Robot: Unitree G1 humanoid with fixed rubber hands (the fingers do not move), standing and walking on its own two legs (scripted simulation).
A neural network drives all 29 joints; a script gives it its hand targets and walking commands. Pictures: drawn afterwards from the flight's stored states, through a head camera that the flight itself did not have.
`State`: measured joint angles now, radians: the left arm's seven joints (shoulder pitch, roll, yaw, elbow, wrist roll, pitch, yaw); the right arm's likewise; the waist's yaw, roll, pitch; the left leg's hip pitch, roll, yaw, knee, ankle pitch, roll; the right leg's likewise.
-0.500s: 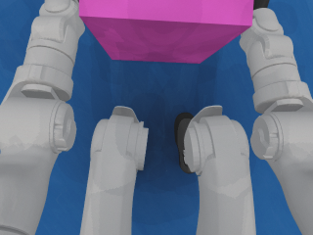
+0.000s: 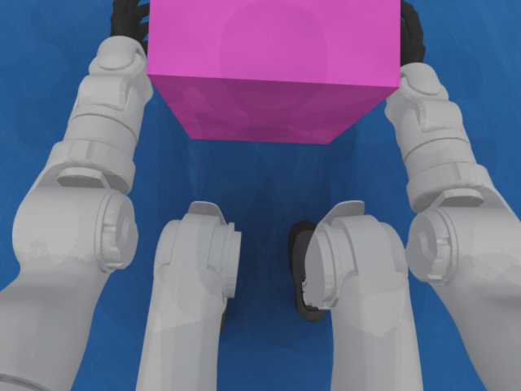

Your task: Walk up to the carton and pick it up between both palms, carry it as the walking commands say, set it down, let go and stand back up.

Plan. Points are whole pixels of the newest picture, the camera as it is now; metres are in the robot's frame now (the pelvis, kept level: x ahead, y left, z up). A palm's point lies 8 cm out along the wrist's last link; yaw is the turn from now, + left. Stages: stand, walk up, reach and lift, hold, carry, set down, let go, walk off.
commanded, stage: set down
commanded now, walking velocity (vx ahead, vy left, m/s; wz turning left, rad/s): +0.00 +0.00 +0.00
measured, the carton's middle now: (267, 66) +0.52 +0.00 -0.20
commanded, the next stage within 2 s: none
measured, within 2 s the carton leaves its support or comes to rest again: rests again in 0.58 s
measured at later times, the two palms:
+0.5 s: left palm (131, 47) +0.52 +0.17 -0.14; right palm (401, 68) +0.51 -0.18 -0.14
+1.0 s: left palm (123, 59) +0.52 +0.20 -0.17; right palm (427, 76) +0.50 -0.23 -0.16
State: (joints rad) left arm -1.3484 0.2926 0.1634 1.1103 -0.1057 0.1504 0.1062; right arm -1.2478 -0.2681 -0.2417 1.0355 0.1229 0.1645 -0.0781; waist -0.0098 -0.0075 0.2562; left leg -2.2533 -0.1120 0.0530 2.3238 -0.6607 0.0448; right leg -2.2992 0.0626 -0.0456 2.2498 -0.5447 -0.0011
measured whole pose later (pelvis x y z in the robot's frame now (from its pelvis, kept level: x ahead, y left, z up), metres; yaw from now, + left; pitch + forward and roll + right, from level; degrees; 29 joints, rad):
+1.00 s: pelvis -0.01 +0.00 +0.00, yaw +0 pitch +28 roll -2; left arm -1.28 0.43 0.07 0.84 -0.22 0.16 0.10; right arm -1.23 -0.42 -0.14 0.84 0.28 0.14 -0.10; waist -0.01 -0.01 0.52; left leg -2.16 -0.06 0.05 2.36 -0.68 0.06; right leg -2.21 0.04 -0.08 2.27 -0.55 -0.03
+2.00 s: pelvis -0.03 -0.01 +0.21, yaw +2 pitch +25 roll +0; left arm -1.28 0.50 0.18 0.58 -0.21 0.48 0.05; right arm -1.20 -0.41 -0.20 0.48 0.23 0.48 -0.09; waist -0.04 0.02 0.52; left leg -1.55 -0.09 0.00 1.59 -0.47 0.03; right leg -1.58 0.05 -0.02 1.54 -0.40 -0.02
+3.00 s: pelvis +0.07 +0.00 +0.39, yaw +0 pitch +11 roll +0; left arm -0.08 0.19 0.12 0.51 0.04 0.17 -0.04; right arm -0.03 -0.18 -0.09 0.44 -0.01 0.20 0.03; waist -0.02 0.00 0.03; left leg -0.64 -0.07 -0.01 0.80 -0.35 0.05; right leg -0.69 0.06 0.05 0.78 -0.29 -0.02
